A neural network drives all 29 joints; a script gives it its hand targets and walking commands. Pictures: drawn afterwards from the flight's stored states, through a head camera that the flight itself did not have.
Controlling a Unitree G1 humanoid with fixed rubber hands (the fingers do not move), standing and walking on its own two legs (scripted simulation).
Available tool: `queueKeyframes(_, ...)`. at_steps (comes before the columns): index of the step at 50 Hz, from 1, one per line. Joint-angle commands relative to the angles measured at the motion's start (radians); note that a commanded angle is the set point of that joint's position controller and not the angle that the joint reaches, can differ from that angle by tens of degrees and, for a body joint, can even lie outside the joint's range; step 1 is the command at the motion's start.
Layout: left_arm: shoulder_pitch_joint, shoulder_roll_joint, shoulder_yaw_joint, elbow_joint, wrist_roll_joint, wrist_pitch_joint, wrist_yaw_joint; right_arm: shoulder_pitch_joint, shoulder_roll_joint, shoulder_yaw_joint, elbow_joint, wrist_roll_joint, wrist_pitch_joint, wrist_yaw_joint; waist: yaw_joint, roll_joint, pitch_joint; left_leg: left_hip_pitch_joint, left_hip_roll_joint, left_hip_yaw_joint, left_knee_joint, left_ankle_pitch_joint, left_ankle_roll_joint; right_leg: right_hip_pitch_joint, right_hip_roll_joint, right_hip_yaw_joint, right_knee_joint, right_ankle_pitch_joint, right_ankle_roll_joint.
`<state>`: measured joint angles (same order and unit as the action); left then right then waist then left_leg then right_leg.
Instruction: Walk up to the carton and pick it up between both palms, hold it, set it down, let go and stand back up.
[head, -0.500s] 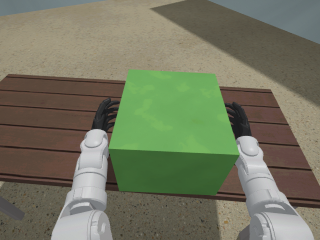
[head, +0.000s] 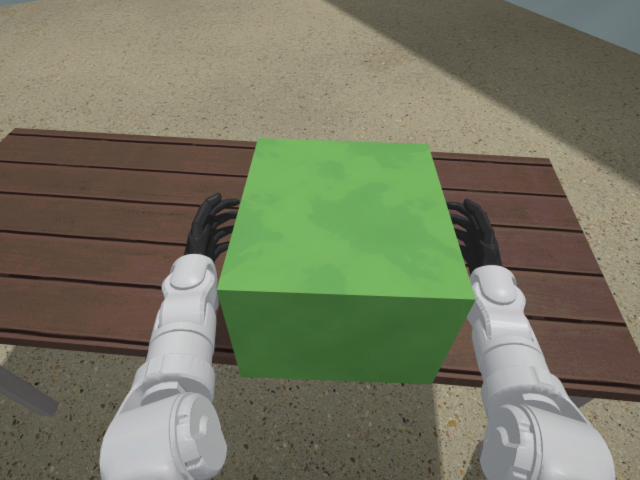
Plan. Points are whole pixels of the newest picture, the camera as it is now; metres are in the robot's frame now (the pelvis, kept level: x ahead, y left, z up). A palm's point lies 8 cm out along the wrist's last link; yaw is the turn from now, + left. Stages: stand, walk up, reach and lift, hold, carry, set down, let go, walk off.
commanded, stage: set down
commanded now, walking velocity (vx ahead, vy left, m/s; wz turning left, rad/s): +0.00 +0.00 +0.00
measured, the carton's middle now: (339, 253) +0.44 -0.02 +0.01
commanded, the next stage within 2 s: none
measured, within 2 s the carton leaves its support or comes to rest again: rests again in 0.46 s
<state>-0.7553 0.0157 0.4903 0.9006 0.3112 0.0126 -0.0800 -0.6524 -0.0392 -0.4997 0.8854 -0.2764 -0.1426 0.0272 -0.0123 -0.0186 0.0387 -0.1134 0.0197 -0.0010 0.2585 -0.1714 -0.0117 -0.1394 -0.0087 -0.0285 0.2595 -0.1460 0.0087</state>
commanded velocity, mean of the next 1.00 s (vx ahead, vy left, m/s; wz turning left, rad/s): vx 0.00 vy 0.00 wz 0.00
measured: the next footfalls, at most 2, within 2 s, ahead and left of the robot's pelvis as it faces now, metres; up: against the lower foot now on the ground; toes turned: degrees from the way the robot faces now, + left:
none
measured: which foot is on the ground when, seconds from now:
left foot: down 0.00-1.00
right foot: down 0.00-1.00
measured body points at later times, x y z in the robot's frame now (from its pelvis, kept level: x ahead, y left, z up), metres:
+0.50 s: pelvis +0.03 +0.01 +0.00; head +0.11 +0.02 +0.44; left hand +0.44 +0.16 +0.01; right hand +0.42 -0.20 +0.03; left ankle -0.02 +0.13 -0.75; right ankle -0.01 -0.12 -0.75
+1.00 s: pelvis +0.01 +0.00 +0.00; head +0.10 +0.00 +0.44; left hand +0.44 +0.16 +0.01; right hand +0.42 -0.21 +0.02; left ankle -0.02 +0.13 -0.75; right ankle -0.01 -0.11 -0.75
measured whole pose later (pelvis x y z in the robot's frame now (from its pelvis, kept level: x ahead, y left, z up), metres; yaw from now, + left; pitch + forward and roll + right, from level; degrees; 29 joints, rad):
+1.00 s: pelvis +0.01 +0.00 +0.00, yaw -2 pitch +14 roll +0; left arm -0.79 0.07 0.43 1.18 0.23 -0.35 0.02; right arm -0.71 -0.08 -0.51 1.07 -0.31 -0.42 0.01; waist -0.01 0.02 -0.06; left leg -0.38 0.03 0.03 0.31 -0.18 -0.01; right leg -0.40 -0.01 -0.05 0.27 -0.13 0.00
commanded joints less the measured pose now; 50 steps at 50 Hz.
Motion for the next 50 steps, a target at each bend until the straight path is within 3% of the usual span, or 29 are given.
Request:
queueKeyframes(1,-0.555,-0.437,-0.316,-0.184,-0.037,-0.131,-0.011,-0.533,0.427,0.228,-0.171,-0.073,-0.150,0.107,-0.055,0.054,-0.580,0.007,-0.026,0.087,0.044,0.236,-0.036,0.142,0.023,-0.096,0.053,0.318,0.014)
queueKeyframes(4,-0.617,-0.481,-0.436,-0.212,-0.074,-0.226,0.039,-0.583,0.434,0.234,-0.166,-0.082,-0.234,0.101,-0.082,0.136,-0.790,0.142,-0.011,0.056,0.150,0.479,-0.091,-0.023,0.038,-0.121,0.056,0.336,-0.008)
queueKeyframes(6,-0.604,-0.504,-0.474,-0.180,-0.074,-0.274,0.059,-0.578,0.433,0.248,-0.134,-0.088,-0.276,0.098,-0.082,0.150,-0.865,0.203,0.001,0.043,0.201,0.613,-0.109,-0.094,0.047,-0.128,0.053,0.361,-0.016)
queueKeyframes(7,-0.570,-0.524,-0.480,-0.151,-0.069,-0.288,0.059,-0.564,0.448,0.276,-0.107,-0.084,-0.288,0.098,-0.071,0.130,-0.861,0.197,0.001,0.042,0.211,0.641,-0.113,-0.081,0.048,-0.126,0.054,0.399,-0.016)
queueKeyframes(9,-0.490,-0.531,-0.444,-0.052,-0.046,-0.294,0.045,-0.526,0.468,0.300,-0.042,-0.088,-0.281,0.096,-0.050,0.082,-0.795,0.099,-0.005,0.052,0.193,0.570,-0.098,0.011,0.037,-0.102,0.070,0.485,-0.007)
queueKeyframes(13,-0.294,-0.464,-0.275,0.160,0.012,-0.241,-0.029,-0.417,0.519,0.387,0.085,-0.055,-0.203,0.099,0.031,-0.101,-0.464,-0.303,-0.048,0.080,0.033,0.206,0.000,0.394,-0.028,-0.021,0.155,0.718,0.061)
queueKeyframes(16,-0.239,-0.443,-0.220,0.185,0.006,-0.203,-0.063,-0.400,0.500,0.412,0.099,-0.013,-0.173,0.107,0.053,-0.138,-0.366,-0.314,-0.045,0.083,-0.005,0.167,0.033,0.435,-0.032,-0.012,0.171,0.751,0.078)
queueKeyframes(19,-0.292,-0.441,-0.256,0.121,-0.024,-0.224,-0.045,-0.451,0.490,0.426,0.040,0.021,-0.213,0.101,0.048,-0.087,-0.468,-0.243,-0.030,0.075,0.035,0.314,0.011,0.384,-0.011,-0.027,0.186,0.781,0.062)
queueKeyframes(21,-0.379,-0.465,-0.323,0.047,-0.054,-0.272,-0.008,-0.487,0.482,0.410,-0.008,0.020,-0.264,0.087,0.019,0.000,-0.615,-0.129,-0.013,0.057,0.100,0.494,-0.025,0.238,0.011,-0.048,0.170,0.731,0.036)
queueKeyframes(24,-0.466,-0.493,-0.453,-0.027,-0.086,-0.349,0.045,-0.485,0.440,0.348,0.044,-0.014,-0.326,0.076,-0.044,0.121,-0.746,0.144,0.026,0.030,0.206,0.740,-0.091,-0.149,0.045,-0.097,0.075,0.465,-0.018)
queueKeyframes(25,-0.480,-0.505,-0.477,-0.030,-0.084,-0.363,0.056,-0.489,0.427,0.327,0.068,-0.026,-0.334,0.080,-0.051,0.148,-0.753,0.189,0.038,0.025,0.228,0.780,-0.107,-0.224,0.045,-0.102,0.039,0.375,-0.033)
queueKeyframes(27,-0.471,-0.505,-0.478,0.010,-0.071,-0.374,0.057,-0.470,0.420,0.294,0.108,-0.051,-0.328,0.095,-0.054,0.144,-0.723,0.157,0.040,0.027,0.225,0.706,-0.116,-0.236,0.044,-0.099,0.016,0.291,-0.043)
queueKeyframes(30,-0.436,-0.494,-0.428,0.080,-0.052,-0.353,0.037,-0.445,0.398,0.275,0.167,-0.074,-0.295,0.109,-0.035,0.117,-0.640,0.022,0.016,0.042,0.153,0.504,-0.093,-0.086,0.029,-0.080,0.036,0.343,-0.031)
queueKeyframes(33,-0.403,-0.478,-0.384,0.117,-0.045,-0.329,0.018,-0.443,0.398,0.278,0.207,-0.060,-0.281,0.113,0.000,0.093,-0.580,-0.032,0.007,0.054,0.115,0.466,-0.071,0.012,0.023,-0.071,0.064,0.410,-0.010)
queueKeyframes(38,-0.429,-0.456,-0.354,0.164,-0.058,-0.354,0.015,-0.499,0.402,0.282,0.184,-0.069,-0.294,0.108,0.007,0.021,-0.630,-0.106,0.000,0.065,0.097,0.409,-0.044,0.066,0.015,-0.063,0.077,0.451,-0.001)
queueKeyframes(43,-0.439,-0.421,-0.282,0.235,-0.035,-0.394,-0.003,-0.502,0.441,0.281,0.190,-0.107,-0.283,0.106,0.012,-0.050,-0.583,-0.240,-0.013,0.073,0.049,0.245,-0.007,0.161,-0.004,-0.039,0.092,0.467,0.018)
queueKeyframes(47,-0.448,-0.401,-0.250,0.242,-0.022,-0.410,-0.014,-0.501,0.467,0.262,0.204,-0.131,-0.280,0.104,0.015,-0.052,-0.572,-0.303,-0.021,0.087,0.028,0.191,0.009,0.216,-0.017,-0.029,0.113,0.497,0.028)
queueKeyframes(50,-0.482,-0.393,-0.258,0.231,-0.016,-0.422,-0.011,-0.491,0.457,0.235,0.226,-0.153,-0.282,0.102,-0.006,-0.016,-0.595,-0.283,-0.015,0.086,0.031,0.193,-0.001,0.166,-0.014,-0.038,0.102,0.439,0.017)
